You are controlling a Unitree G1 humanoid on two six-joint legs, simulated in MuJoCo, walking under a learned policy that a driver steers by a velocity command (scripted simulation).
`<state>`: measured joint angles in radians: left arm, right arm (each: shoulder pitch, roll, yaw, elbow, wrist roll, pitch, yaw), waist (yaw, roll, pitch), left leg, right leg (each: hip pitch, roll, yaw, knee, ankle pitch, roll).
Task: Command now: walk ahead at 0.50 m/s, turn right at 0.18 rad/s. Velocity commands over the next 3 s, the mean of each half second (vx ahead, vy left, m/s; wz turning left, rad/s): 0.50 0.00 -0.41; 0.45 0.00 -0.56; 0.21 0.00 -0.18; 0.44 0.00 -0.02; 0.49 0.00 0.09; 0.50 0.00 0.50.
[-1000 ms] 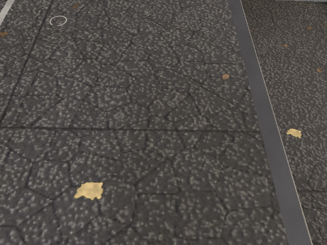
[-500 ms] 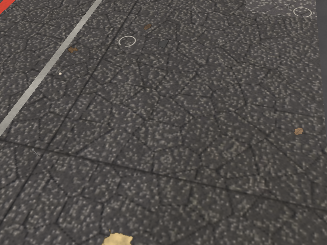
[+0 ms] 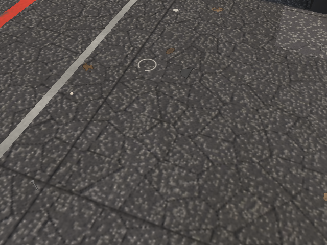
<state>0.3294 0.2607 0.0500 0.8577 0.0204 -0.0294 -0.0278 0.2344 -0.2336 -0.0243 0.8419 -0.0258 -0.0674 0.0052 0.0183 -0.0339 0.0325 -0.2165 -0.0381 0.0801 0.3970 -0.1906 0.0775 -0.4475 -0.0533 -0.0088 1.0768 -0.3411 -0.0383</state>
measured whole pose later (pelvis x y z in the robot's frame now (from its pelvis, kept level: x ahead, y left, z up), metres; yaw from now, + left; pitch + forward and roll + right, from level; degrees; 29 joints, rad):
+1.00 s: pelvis +0.52 -0.10 -0.01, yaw -33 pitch +1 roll +0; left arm 0.33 0.32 0.08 0.81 0.01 -0.01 0.01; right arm 0.11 -0.25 -0.02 0.72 -0.03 -0.07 -0.01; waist 0.05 -0.03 0.06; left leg -0.37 0.00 0.04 0.52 -0.17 0.02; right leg -0.34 0.11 0.08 1.12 -0.47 -0.05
